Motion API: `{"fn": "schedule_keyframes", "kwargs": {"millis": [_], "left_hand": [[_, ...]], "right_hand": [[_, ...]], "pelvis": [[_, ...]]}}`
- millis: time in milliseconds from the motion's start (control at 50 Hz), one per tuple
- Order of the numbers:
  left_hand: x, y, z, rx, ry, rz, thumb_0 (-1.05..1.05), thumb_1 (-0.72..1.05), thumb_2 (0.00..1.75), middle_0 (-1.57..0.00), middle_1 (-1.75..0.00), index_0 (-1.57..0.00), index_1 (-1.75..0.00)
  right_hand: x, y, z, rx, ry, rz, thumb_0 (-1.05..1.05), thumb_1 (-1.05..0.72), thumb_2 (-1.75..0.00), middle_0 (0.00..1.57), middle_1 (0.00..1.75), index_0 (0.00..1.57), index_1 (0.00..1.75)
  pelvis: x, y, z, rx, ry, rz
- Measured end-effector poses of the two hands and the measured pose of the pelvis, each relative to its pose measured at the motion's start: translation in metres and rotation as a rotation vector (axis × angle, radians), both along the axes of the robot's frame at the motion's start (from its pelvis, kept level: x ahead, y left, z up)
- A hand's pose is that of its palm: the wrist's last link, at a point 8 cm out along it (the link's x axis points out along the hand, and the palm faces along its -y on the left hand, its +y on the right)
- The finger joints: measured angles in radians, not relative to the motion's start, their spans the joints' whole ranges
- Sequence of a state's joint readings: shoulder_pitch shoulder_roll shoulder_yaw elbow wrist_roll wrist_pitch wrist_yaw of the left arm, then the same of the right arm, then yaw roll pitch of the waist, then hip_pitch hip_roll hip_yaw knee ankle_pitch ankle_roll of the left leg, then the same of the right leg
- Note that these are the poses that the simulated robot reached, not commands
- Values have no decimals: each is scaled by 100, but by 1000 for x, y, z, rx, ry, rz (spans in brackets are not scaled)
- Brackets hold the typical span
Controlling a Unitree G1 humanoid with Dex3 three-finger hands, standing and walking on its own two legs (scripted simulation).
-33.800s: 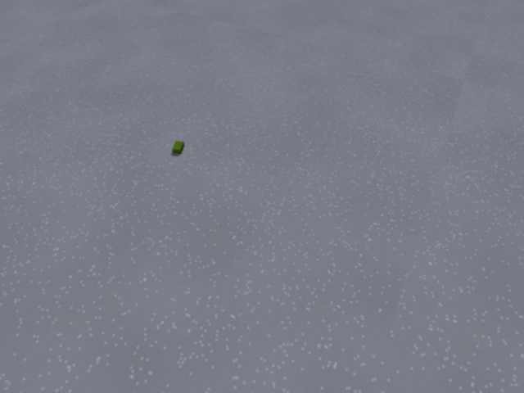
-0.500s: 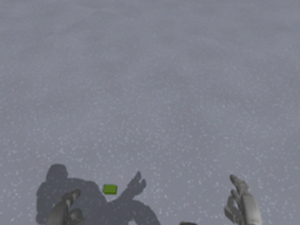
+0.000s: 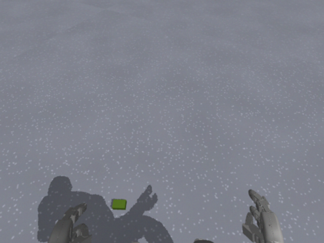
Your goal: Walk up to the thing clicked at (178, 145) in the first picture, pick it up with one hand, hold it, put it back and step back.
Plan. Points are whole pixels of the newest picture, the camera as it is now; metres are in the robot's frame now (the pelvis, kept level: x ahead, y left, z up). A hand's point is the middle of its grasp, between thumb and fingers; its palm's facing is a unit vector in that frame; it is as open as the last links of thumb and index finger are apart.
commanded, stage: home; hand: left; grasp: from above
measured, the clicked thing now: (119, 204) +0.44 +0.24 -0.70
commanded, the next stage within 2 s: stand in 0.40 s
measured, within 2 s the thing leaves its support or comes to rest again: neither
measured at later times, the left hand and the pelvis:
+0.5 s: hand (90, 237) +0.17 +0.18 -0.05, palm faces +0.03 -0.98 -0.21, open 7.4 cm; pelvis +0.01 +0.00 +0.00, yaw +0 degrees
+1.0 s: hand out of the picture +0.05 +0.23 -0.11, palm faces +0.04 -0.94 -0.33, open 7.4 cm; pelvis +0.00 +0.00 +0.05, yaw +1 degrees
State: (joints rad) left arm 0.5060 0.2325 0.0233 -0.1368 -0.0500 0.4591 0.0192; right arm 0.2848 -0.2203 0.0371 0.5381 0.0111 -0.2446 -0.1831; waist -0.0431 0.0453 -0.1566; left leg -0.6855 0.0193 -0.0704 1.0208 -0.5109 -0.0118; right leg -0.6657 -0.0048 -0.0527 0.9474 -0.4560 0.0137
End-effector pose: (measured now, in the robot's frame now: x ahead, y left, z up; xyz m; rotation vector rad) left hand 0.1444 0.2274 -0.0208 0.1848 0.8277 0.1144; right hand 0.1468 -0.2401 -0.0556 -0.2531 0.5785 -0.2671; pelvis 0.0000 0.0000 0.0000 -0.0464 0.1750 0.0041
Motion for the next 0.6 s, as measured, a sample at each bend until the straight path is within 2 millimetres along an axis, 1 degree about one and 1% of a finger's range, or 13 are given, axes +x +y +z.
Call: {"fn": "schedule_keyframes", "kwargs": {"millis": [500, 520, 560, 600], "left_hand": [[6, 0, 0, 2, 0, 2, 1, 90, 89, -20, -30, -20, -30], [7, 0, -2, 26, -15, -13, 1, 90, 89, -20, -30, -20, -30], [11, 6, -13, 73, -33, -34, 1, 90, 89, -20, -30, -20, -30], [9, 15, -24, 105, -8, -38, 1, 90, 89, -20, -30, -20, -30]], "right_hand": [[6, -1, -2, 8, 14, 2, 1, -91, -90, 20, 30, 20, 30], [5, -1, -5, -7, 40, 26, 1, -91, -90, 20, 30, 20, 30], [3, -4, -15, -31, 167, 103, 1, -91, -90, 20, 30, 20, 30], [-3, -9, -21, -33, 283, 146, 1, -90, -90, 20, 30, 20, 30]], "pelvis": [[5, -1, -1, 1, 9, 0], [3, -1, 1, 5, -12, -1], [-1, -2, 6, 21, -60, -4], [-3, -3, 12, 35, -90, -4]]}}
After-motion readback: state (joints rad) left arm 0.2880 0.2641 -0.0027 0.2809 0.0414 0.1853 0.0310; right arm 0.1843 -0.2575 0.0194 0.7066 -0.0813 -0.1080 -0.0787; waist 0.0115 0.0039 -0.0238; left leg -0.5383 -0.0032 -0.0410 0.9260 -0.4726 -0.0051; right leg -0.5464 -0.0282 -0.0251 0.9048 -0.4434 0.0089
